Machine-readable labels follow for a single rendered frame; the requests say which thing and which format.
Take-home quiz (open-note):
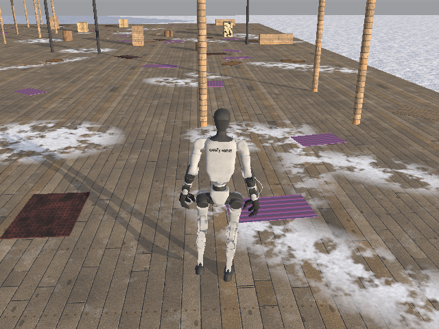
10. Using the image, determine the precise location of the robot left upper arm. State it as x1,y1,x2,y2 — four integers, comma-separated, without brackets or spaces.
188,138,207,175

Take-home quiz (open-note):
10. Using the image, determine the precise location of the robot left forearm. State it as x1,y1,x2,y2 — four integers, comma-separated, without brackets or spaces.
181,165,195,195

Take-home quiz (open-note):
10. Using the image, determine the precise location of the humanoid robot head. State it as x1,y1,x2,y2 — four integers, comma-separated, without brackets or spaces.
209,108,233,142

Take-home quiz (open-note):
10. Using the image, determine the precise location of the robot right forearm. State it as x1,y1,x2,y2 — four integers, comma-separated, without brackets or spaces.
245,168,259,201

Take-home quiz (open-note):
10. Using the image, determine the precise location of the robot right hand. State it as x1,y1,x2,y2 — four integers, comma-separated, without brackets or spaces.
244,198,260,217

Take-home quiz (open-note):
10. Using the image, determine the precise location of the robot left hand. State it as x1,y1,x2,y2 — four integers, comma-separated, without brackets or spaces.
179,193,195,209

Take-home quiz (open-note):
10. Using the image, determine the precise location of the robot right upper arm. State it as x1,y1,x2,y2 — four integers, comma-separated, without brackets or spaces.
235,139,252,178

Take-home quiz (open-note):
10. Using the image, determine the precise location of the robot right shin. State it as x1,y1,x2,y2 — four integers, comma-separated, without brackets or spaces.
226,229,238,273

